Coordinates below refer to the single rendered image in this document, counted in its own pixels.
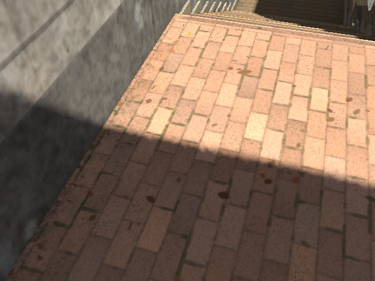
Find stairs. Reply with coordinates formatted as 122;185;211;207
190;11;375;41

